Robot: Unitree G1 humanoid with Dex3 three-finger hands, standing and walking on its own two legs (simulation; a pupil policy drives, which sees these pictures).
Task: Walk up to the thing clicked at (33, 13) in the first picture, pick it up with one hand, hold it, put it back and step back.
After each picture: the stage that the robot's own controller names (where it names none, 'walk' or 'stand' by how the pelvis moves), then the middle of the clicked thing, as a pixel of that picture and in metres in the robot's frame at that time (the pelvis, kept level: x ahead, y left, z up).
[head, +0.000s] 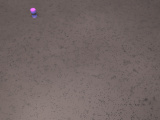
stand; (33, 13) +1.98 +0.71 -0.72
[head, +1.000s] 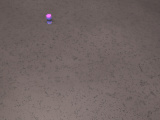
walk; (49, 19) +1.90 +0.40 -0.70
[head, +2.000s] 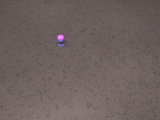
walk; (60, 40) +1.31 +0.23 -0.71
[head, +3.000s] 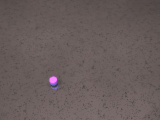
walk; (54, 83) +0.80 +0.27 -0.71
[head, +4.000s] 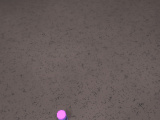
walk; (62, 117) +0.47 +0.25 -0.70
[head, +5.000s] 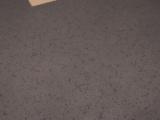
stand; out of the picture +0.31 +0.25 -0.71
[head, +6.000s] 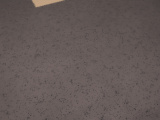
stand; out of the picture +0.31 +0.24 -0.72
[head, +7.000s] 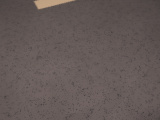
stand; out of the picture +0.30 +0.24 -0.73
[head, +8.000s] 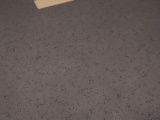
stand; out of the picture +0.29 +0.24 -0.73
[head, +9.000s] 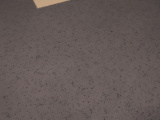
stand; out of the picture +0.29 +0.24 -0.73
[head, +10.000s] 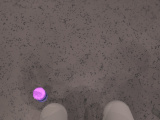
go down; (40, 95) +0.36 +0.22 -0.49
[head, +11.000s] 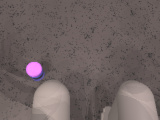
go down; (36, 71) +0.40 +0.23 -0.33
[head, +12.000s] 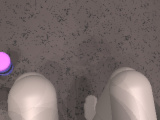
close in; (2, 64) +0.39 +0.25 -0.25
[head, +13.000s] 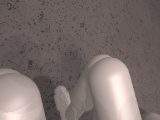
close; out of the picture +0.39 +0.27 -0.22
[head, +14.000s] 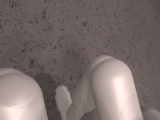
lift; out of the picture +0.38 +0.28 -0.22
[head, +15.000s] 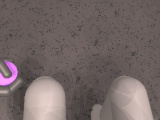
lift; (5, 76) +0.32 +0.26 -0.10
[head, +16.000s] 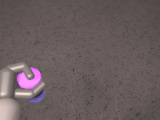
hold; (32, 86) +0.33 +0.18 +0.03
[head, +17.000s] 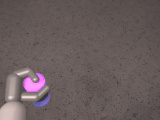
hold; (37, 90) +0.32 +0.17 -0.01
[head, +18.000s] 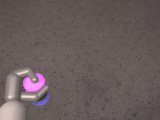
hold; (37, 90) +0.33 +0.18 -0.01
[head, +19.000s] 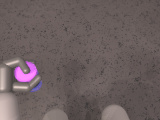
crouch; (29, 77) +0.37 +0.19 -0.07
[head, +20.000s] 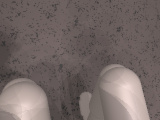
lower; out of the picture +0.43 +0.25 -0.16
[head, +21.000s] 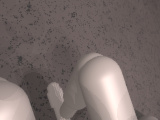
lower; out of the picture +0.42 +0.28 -0.23
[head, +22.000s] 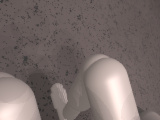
lower; out of the picture +0.41 +0.29 -0.22
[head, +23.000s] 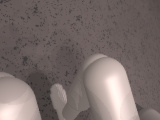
lower; out of the picture +0.41 +0.29 -0.22
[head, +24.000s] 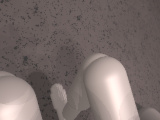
lower; out of the picture +0.41 +0.28 -0.22
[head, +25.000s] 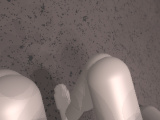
open; out of the picture +0.39 +0.27 -0.23
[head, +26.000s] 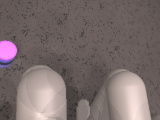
stand; (4, 55) +0.41 +0.24 -0.24
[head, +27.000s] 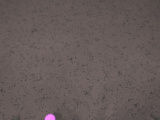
stand; out of the picture +0.36 +0.20 -0.61
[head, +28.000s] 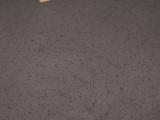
stand; out of the picture +0.34 +0.21 -0.67
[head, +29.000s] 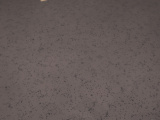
stand; out of the picture +0.34 +0.20 -0.67
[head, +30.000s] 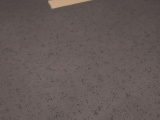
stand; out of the picture +0.36 +0.20 -0.72
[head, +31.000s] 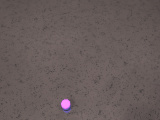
walk; (66, 106) +0.46 +0.15 -0.70
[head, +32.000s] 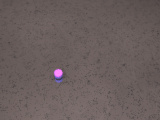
walk; (58, 76) +0.71 +0.16 -0.70
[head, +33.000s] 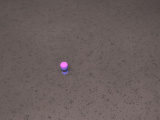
stand; (64, 68) +0.99 +0.25 -0.71
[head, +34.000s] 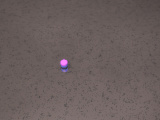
stand; (64, 65) +0.98 +0.21 -0.72
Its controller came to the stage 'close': yes
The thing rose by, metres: 0.72
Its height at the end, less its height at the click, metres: +0.00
